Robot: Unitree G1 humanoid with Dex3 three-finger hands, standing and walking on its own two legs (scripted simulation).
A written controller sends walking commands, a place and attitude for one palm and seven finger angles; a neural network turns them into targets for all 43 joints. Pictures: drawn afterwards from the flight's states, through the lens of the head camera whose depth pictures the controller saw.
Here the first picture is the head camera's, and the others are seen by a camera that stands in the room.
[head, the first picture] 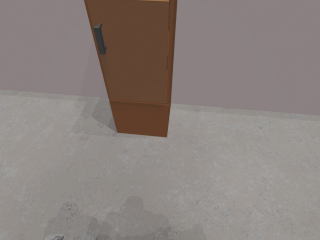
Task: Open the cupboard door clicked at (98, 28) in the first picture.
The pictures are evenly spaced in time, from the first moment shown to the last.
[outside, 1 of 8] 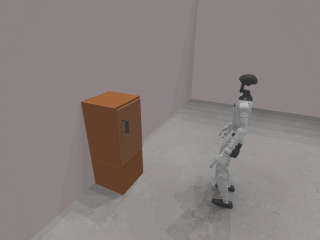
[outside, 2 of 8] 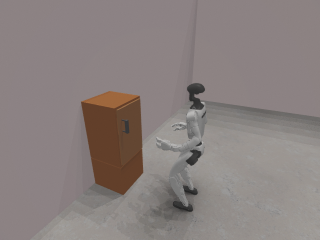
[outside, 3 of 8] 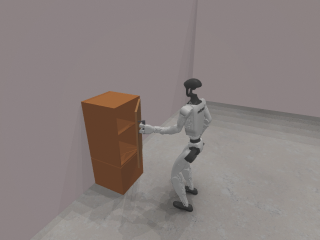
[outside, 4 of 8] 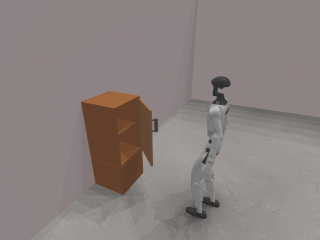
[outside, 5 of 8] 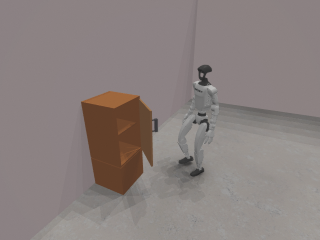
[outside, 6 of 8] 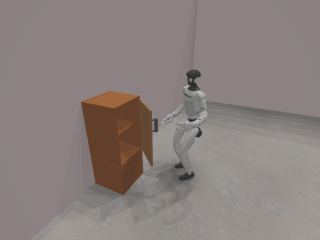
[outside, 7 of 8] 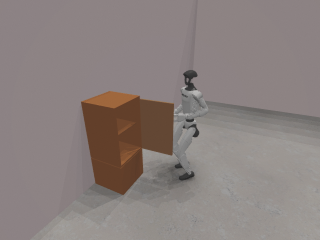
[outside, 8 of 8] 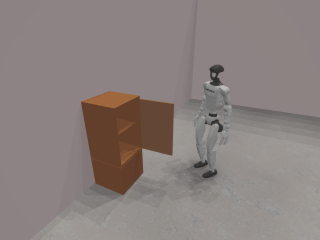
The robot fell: no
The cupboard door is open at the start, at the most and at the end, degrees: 0 93 93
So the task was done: yes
